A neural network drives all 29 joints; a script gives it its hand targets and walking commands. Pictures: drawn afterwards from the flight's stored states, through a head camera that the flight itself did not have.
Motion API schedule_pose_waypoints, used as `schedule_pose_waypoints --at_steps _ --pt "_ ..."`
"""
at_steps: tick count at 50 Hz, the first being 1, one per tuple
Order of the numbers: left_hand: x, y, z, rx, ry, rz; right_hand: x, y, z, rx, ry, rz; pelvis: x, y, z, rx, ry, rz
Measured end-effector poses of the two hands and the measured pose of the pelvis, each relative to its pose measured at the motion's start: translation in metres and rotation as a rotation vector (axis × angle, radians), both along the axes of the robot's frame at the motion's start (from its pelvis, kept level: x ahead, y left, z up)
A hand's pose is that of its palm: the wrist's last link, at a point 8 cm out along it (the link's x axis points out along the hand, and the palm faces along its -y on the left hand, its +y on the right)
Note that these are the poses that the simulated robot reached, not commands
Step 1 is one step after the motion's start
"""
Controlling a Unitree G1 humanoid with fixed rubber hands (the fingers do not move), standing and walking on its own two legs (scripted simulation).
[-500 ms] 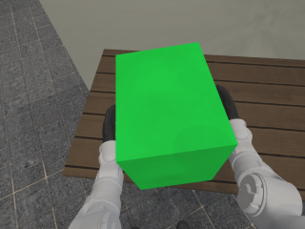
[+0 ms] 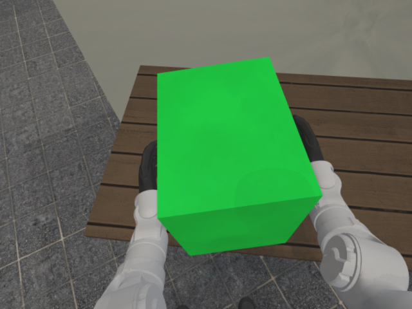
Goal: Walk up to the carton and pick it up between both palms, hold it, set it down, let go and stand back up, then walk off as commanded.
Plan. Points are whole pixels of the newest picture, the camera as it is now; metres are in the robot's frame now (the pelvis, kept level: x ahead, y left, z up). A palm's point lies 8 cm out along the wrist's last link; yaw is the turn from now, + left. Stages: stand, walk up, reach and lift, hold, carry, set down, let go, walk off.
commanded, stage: set down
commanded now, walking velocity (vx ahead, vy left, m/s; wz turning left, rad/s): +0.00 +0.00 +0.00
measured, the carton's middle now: (226, 164) +0.41 -0.01 -0.05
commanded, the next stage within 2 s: none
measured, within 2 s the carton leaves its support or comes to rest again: rests again in 0.34 s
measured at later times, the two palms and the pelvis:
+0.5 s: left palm (153, 171) +0.39 +0.15 -0.03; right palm (308, 155) +0.42 -0.19 -0.02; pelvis +0.00 -0.01 -0.01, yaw -2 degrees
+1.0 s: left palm (147, 183) +0.37 +0.16 -0.05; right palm (320, 159) +0.42 -0.22 -0.05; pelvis -0.02 -0.02 -0.02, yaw -1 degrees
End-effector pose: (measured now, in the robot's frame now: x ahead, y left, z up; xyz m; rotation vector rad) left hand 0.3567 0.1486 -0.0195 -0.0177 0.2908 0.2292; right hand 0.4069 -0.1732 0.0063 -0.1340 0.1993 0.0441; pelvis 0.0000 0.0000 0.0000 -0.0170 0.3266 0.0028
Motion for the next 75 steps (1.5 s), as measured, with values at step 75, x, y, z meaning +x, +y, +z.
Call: schedule_pose_waypoints --at_steps 75 --pt "-0.071 0.020 -0.043 0.051 0.055 0.018 -0.059 -0.070 -0.064 0.021 0.086 -0.052 -0.049 -0.027 -0.021 0.051 0.159 -0.039"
